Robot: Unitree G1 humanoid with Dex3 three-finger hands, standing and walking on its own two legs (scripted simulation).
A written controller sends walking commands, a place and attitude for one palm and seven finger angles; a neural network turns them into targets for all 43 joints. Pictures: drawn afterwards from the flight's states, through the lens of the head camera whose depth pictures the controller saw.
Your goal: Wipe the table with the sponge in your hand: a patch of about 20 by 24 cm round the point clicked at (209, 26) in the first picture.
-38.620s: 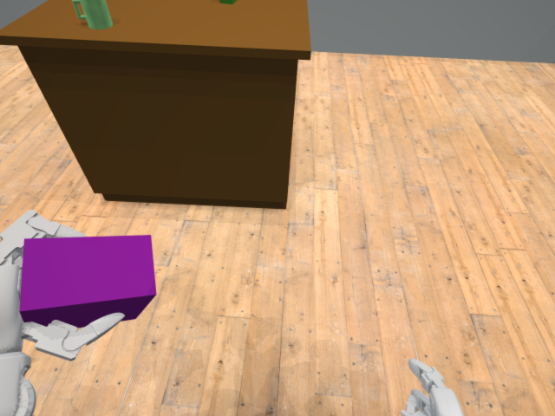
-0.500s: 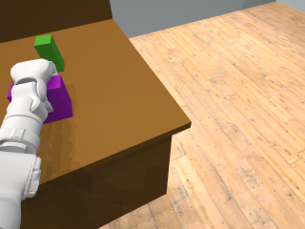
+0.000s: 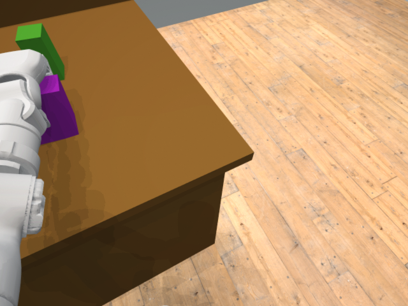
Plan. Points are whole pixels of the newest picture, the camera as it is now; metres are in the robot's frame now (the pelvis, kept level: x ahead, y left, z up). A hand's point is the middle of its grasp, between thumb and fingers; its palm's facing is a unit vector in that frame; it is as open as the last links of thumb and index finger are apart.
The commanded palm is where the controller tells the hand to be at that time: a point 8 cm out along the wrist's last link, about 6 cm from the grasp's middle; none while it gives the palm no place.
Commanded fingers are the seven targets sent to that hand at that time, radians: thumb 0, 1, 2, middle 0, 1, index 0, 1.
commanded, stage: slide back across to the first lane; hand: left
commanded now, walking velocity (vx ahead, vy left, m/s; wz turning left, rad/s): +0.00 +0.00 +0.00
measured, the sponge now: (39, 119) +0.47 +0.32 +0.10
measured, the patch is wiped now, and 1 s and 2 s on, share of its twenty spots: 1.00 1.00 1.00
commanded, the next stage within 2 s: wipe back along the first lane in 0.56 s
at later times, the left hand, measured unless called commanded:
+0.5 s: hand out of the picture +0.46 +0.35 +0.16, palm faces -0.13 +0.00 -0.99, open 10.4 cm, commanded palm +0.45 +0.35 +0.20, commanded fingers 0.00 0.10 1.30 -1.20 -1.60 -1.20 -1.60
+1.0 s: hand out of the picture +0.42 +0.36 +0.15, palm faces -0.06 -0.01 -1.00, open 10.4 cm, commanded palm +0.40 +0.36 +0.18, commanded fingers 0.00 0.10 1.30 -1.20 -1.60 -1.20 -1.60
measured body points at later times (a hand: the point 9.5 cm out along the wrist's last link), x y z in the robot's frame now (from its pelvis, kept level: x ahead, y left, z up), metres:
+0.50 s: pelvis +0.03 +0.00 +0.01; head +0.07 -0.02 +0.46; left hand +0.46 +0.35 +0.21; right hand +0.08 -0.28 -0.12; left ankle +0.03 +0.12 -0.72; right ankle -0.03 -0.14 -0.72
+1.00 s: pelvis +0.02 +0.00 +0.01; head +0.06 -0.01 +0.46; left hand +0.42 +0.36 +0.21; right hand +0.12 -0.26 -0.12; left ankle +0.03 +0.13 -0.72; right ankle -0.03 -0.14 -0.72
